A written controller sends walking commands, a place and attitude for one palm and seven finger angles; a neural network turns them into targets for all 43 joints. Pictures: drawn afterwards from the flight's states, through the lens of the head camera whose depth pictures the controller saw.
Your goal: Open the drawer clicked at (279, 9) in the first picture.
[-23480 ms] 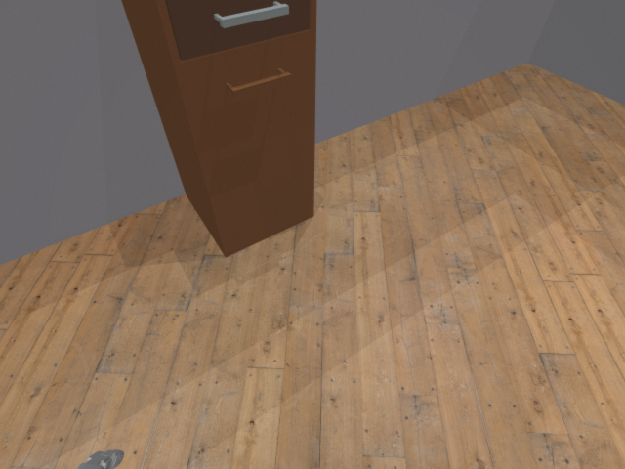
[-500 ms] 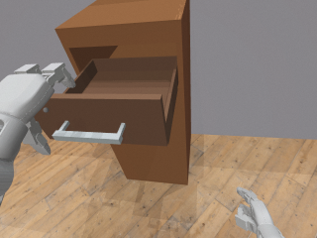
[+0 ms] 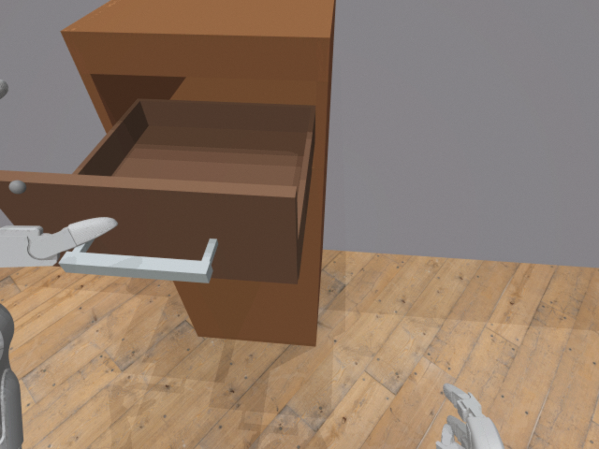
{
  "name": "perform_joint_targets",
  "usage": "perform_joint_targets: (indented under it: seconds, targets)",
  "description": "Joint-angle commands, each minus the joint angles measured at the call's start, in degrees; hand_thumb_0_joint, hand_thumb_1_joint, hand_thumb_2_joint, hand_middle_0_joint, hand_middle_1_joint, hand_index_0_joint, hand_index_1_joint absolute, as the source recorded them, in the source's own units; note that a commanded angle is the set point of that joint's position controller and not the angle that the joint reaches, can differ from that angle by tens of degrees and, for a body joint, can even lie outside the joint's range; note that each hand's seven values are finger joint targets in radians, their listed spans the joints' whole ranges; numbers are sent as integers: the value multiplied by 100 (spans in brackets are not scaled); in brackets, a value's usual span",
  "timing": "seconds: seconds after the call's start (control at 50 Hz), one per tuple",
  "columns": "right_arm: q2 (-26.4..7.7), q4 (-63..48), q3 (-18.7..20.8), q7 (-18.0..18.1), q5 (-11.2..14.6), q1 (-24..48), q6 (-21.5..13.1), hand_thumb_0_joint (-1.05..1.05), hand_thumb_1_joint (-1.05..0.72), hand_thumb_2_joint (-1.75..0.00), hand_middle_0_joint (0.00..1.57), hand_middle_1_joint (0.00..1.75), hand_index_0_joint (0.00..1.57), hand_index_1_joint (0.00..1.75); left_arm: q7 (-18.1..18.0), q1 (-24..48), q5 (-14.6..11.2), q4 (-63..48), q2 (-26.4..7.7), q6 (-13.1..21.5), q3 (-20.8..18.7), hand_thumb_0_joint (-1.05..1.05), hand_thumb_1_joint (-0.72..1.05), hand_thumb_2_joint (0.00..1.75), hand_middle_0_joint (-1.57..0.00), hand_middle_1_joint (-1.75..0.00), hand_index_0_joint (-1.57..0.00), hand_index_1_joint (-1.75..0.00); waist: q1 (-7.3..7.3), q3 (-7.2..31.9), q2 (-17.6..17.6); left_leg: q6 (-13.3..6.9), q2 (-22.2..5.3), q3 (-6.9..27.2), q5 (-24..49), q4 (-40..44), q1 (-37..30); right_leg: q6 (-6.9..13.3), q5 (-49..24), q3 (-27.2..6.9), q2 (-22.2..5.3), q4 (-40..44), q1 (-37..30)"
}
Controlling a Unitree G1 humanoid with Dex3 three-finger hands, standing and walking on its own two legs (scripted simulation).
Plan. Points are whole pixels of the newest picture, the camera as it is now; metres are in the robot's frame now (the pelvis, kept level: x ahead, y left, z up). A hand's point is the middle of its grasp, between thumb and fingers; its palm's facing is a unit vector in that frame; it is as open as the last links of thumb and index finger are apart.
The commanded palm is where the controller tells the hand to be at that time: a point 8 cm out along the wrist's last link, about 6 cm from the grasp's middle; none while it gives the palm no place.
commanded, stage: draw the hand back to the body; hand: left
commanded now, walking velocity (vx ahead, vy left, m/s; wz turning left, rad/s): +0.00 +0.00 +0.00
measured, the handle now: (143, 254) +0.30 +0.25 +0.12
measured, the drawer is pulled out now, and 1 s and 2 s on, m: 0.29 0.29 0.29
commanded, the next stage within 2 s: step back with the hand held close in 0.66 s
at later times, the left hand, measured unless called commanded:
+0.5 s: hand out of the picture +0.19 +0.25 +0.31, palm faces +0.60 -0.74 -0.28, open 8.4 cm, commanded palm +0.15 +0.29 +0.31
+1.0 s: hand out of the picture +0.19 +0.25 +0.30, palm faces +0.57 -0.70 -0.42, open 7.5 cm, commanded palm +0.11 +0.30 +0.31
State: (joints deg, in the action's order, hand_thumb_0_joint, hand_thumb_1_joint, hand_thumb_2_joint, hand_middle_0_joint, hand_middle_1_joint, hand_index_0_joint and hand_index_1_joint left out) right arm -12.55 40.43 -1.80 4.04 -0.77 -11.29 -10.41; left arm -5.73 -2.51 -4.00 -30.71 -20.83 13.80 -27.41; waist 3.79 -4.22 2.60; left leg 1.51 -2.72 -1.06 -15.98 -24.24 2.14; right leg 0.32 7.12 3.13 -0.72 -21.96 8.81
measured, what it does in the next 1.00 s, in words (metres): stands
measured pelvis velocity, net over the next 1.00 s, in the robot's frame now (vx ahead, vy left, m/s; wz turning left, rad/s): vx -0.02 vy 0.02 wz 0.00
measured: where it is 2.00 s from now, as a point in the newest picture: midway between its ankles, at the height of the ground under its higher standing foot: outside the picture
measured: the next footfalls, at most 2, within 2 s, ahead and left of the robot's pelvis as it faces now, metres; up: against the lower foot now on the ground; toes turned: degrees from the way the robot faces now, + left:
right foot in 1.58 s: +0.00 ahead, -0.11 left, +0.00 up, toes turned -1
left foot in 1.82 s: -0.17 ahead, +0.10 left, +0.00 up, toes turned +5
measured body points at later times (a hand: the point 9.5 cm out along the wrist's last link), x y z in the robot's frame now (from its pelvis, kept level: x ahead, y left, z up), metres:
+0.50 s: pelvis +0.02 +0.01 +0.00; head +0.00 -0.01 +0.45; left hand +0.16 +0.29 +0.32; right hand +0.23 -0.18 -0.08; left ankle -0.02 +0.14 -0.74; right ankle +0.06 -0.12 -0.74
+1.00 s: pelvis -0.02 +0.02 -0.01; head +0.00 +0.01 +0.44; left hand +0.15 +0.28 +0.32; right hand +0.17 -0.22 -0.09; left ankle -0.02 +0.14 -0.74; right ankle +0.06 -0.12 -0.74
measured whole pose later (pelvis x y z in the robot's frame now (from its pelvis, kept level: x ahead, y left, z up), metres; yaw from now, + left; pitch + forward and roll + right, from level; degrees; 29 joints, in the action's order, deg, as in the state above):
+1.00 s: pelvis -0.02 +0.02 -0.01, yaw +0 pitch +0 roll -1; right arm -13.6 34.1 0.3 3.2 0.2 -9.2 -4.2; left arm -7.2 -14.3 -2.5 -40.5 -27.8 15.3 -35.2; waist 0.2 -1.9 1.8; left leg -0.1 -1.1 -1.4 -16.7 -30.4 13.4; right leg -1.3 6.0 2.5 -2.5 -24.9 18.6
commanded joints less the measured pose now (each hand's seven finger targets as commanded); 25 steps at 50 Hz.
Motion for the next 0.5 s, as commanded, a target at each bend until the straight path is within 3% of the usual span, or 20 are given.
perform_joint_targets:
  seconds: [0.0,0.02,0.1,0.12,0.14,0.18,0.2,0.22,0.28,0.32,0.38,0.42,0.44,0.48]
  targets:
    - [-556,-1000,289,20,-17,1082,-457,0,-90,-90,20,30,20,30,-85,665,-21,-1290,-1445,349,-597,0,13,57,-25,-80,-25,-80,121,1060,170,-225,165,-140,1133,472,537,94,-346,-44,-26,255,-974]
    - [-525,-994,284,17,-11,1069,-447,0,-90,-90,20,30,20,30,-74,433,-27,-1157,-1283,322,-526,0,17,58,-25,-77,-25,-77,104,903,140,-215,153,-182,1157,479,615,74,-398,-9,-15,249,-919]
    - [-542,-993,346,2,7,1024,-404,0,-90,-90,20,30,20,30,-81,398,-24,-1371,-1525,341,-831,0,31,64,-24,-68,-24,-68,107,1013,180,-193,134,-160,1400,420,503,103,-660,-24,-5,179,-903]
    - [-505,-979,324,0,1,977,-375,0,-90,-90,20,30,20,30,-68,122,-30,-1130,-1299,293,-716,0,34,66,-24,-66,-24,-66,88,872,229,-167,111,-199,1449,443,604,85,-699,29,5,150,-867]
    - [-515,-1039,342,-25,21,968,-357,0,-90,-90,20,30,20,30,-60,303,-27,-1440,-1342,308,-722,0,37,68,-24,-64,-24,-64,77,1005,168,-170,115,-159,1466,427,550,87,-692,-1,-7,134,-887]
    - [-503,-1044,346,-19,24,959,-312,0,-90,-90,20,30,20,30,-62,195,-42,-1316,-1371,267,-812,0,44,70,-23,-59,-23,-59,84,962,52,-180,107,-164,1446,425,554,79,-692,8,6,123,-827]
    - [-525,-1016,359,-6,42,986,-295,0,-90,-90,20,30,20,30,-51,200,-45,-1247,-1386,252,-826,0,48,72,-23,-57,-23,-57,68,881,166,-176,99,-178,1485,407,498,91,-719,-5,17,168,-752]
    - [-498,-1017,332,-7,28,940,-273,0,-90,-90,20,30,20,30,-53,-26,-67,-1078,-1258,209,-767,0,51,74,-23,-55,-23,-55,60,785,117,-155,88,-188,1463,442,579,69,-708,52,12,143,-744]
    - [-499,-1094,335,-24,34,967,-202,0,-90,-90,20,30,20,30,-58,175,-55,-1421,-1354,174,-821,0,62,78,-22,-48,-22,-48,75,1011,-40,-167,91,-124,1430,427,522,70,-644,18,21,91,-783]
    - [-467,-1060,307,3,19,971,-196,0,-90,-90,20,30,20,30,-64,-51,-72,-1212,-1240,126,-775,0,69,81,-22,-43,-22,-43,70,831,176,-148,88,-161,1462,429,547,67,-687,47,13,97,-704]
    - [-463,-1114,304,-9,11,985,-157,0,-90,-90,20,30,20,30,-73,252,-46,-1545,-1293,84,-742,0,80,86,-21,-37,-21,-37,61,1019,89,-166,98,-129,1425,395,464,67,-660,0,4,86,-726]
    - [-442,-1060,280,20,0,986,-165,0,-90,-90,20,30,20,30,-89,69,-67,-1277,-1201,27,-692,0,87,88,-20,-32,-20,-32,46,790,125,-161,84,-161,1415,392,513,55,-672,25,4,123,-641]
    - [-453,-1099,285,5,7,985,-144,0,-90,-90,20,30,20,30,-87,259,-52,-1457,-1252,18,-692,0,90,90,-20,-30,-20,-30,50,913,-9,-169,90,-102,1420,392,495,62,-651,7,-1,97,-689]
    - [-438,-1104,281,-6,2,1017,-133,0,-90,-90,20,30,20,30,-94,391,-23,-1548,-1274,15,-684,0,90,90,-20,-30,-20,-30,60,963,168,-158,101,-100,1373,393,499,73,-589,-13,-6,73,-704]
